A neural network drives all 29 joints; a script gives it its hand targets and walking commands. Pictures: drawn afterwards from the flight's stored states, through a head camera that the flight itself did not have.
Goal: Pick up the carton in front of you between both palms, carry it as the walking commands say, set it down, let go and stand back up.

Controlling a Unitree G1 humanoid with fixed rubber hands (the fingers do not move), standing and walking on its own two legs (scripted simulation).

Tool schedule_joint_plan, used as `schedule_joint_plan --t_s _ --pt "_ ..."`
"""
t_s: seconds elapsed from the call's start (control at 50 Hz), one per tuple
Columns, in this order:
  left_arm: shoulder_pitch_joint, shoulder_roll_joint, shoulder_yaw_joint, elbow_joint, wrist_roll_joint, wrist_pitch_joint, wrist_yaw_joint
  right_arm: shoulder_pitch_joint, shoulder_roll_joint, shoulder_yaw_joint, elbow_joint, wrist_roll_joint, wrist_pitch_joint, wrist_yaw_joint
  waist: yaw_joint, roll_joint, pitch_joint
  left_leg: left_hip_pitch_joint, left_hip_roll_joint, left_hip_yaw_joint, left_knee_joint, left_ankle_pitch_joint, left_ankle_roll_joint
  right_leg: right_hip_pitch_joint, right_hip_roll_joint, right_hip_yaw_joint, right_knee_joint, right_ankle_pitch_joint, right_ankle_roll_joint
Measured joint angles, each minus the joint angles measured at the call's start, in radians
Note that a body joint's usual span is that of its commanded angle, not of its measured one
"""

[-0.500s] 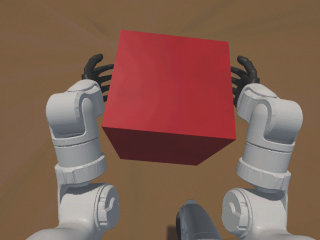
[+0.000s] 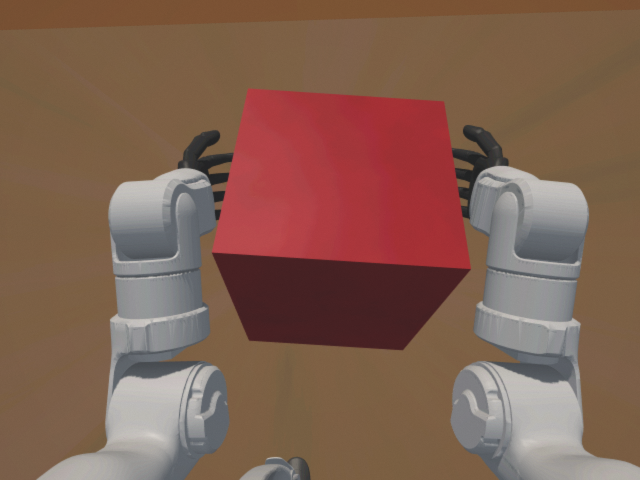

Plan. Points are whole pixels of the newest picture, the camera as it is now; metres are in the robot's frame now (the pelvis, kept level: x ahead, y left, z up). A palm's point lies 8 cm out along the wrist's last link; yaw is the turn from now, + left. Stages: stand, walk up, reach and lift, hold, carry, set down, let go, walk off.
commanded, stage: carry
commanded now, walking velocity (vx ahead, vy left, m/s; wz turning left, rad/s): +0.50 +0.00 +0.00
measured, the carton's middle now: (334, 235) +0.40 +0.02 +0.10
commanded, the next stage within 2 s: none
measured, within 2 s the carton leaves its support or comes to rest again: neither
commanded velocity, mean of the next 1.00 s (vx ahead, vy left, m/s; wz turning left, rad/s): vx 0.50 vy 0.00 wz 0.00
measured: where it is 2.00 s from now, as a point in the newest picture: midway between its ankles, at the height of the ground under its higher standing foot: (345, 194)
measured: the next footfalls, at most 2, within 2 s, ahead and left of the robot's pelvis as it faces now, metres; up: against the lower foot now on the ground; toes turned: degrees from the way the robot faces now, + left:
right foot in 0.42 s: +0.43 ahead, -0.10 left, +0.05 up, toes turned -6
left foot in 0.84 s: +0.68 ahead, +0.10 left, +0.07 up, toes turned +6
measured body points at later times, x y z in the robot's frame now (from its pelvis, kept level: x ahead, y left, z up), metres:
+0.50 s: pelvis +0.30 -0.02 +0.03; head +0.34 -0.02 +0.48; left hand +0.70 +0.13 +0.19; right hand +0.71 -0.17 +0.19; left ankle +0.16 +0.08 -0.62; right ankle +0.39 -0.10 -0.68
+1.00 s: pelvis +0.59 +0.02 +0.07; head +0.64 +0.02 +0.51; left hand +0.99 +0.15 +0.20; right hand +0.98 -0.15 +0.21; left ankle +0.64 +0.09 -0.66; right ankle +0.50 -0.10 -0.55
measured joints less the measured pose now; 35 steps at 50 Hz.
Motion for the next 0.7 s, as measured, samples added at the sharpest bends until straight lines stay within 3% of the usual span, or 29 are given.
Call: schedule_joint_plan --t_s 0.02,0.08,0.12,0.2,0.28,0.36,0.42,0.46,0.52,0.56,0.62,0.7 --pt "-0.001 0.012 -0.001 0.025 -0.001 -0.003 -0.004 -0.003 0.0 0.009 0.033 -0.002 -0.011 0.0 -0.018 -0.012 -0.003 0.011 -0.006 0.012 0.032 -0.005 0.011 -0.034 -0.013 0.016 0.125 0.016 -0.001" --pt "0.01 0.025 -0.003 0.087 0.002 -0.003 -0.013 0.012 0.0 0.031 0.103 0.0 -0.023 -0.009 -0.073 0.0 0.001 0.07 -0.01 0.005 0.057 -0.117 0.023 -0.213 0.028 0.091 0.574 0.052 -0.016" --pt "0.017 0.019 -0.004 0.097 0.01 0.01 -0.015 0.036 -0.005 0.034 0.104 0.031 -0.01 -0.002 -0.099 0.01 0.01 0.126 -0.007 -0.003 0.006 -0.13 0.012 -0.327 0.035 0.089 0.706 0.095 -0.024" --pt "0.018 0.0 0.0 0.048 0.03 0.03 -0.015 0.059 -0.012 0.033 0.048 0.07 0.003 -0.018 -0.127 0.019 0.039 0.227 0.001 -0.013 -0.082 -0.147 0.014 -0.5 0.017 0.074 0.674 0.143 -0.023" --pt "0.014 -0.012 0.012 -0.026 0.037 0.03 -0.015 0.049 -0.004 0.018 -0.014 0.083 -0.002 -0.026 -0.133 0.014 0.04 0.308 0.006 -0.02 -0.129 -0.191 0.003 -0.595 -0.004 0.058 0.5 0.165 -0.012" --pt "0.007 -0.01 0.019 -0.043 0.038 0.03 -0.014 0.027 0.0 0.014 -0.01 0.078 -0.009 -0.03 -0.12 0.014 0.004 0.39 0.013 -0.028 -0.146 -0.262 -0.022 -0.574 -0.005 0.024 0.241 0.254 -0.019" --pt "-0.008 -0.003 0.013 0.017 0.039 0.026 -0.014 0.015 -0.012 0.016 0.04 0.068 -0.005 -0.023 -0.092 0.023 -0.032 0.436 0.034 -0.037 -0.069 -0.352 -0.045 -0.457 0.03 -0.036 0.029 0.314 -0.049" --pt "-0.014 -0.009 -0.005 0.077 0.046 0.003 -0.014 0.014 -0.038 0.019 0.083 0.065 -0.009 -0.01 -0.055 0.05 -0.037 0.388 0.059 -0.068 0.153 -0.363 -0.053 -0.423 0.05 -0.062 0.06 0.315 -0.057" --pt "0.005 -0.014 -0.035 0.135 0.049 -0.007 -0.015 0.033 -0.05 0.014 0.129 0.059 -0.006 0.002 -0.007 0.034 -0.033 0.21 0.011 -0.134 0.579 -0.323 -0.048 -0.369 0.052 -0.053 0.073 0.227 -0.056" --pt "0.032 -0.008 -0.05 0.132 0.031 -0.001 -0.013 0.04 -0.043 0.013 0.131 0.049 0.009 0.002 0.013 0.025 -0.021 0.099 0.005 -0.134 0.693 -0.276 -0.041 -0.316 0.05 -0.047 0.025 0.219 -0.046" --pt "0.056 0.0 -0.055 0.087 0.002 0.009 -0.005 0.042 -0.028 0.012 0.093 0.036 0.025 0.002 0.031 0.019 0.005 -0.035 0.022 -0.124 0.679 -0.244 -0.036 -0.241 0.046 -0.041 -0.036 0.204 -0.049" --pt "0.054 -0.007 -0.038 0.009 -0.012 0.009 0.012 0.04 -0.013 0.007 0.009 0.03 0.029 -0.001 0.037 0.021 0.023 -0.148 0.055 -0.109 0.527 -0.229 -0.043 -0.157 0.04 -0.035 -0.081 0.161 -0.041"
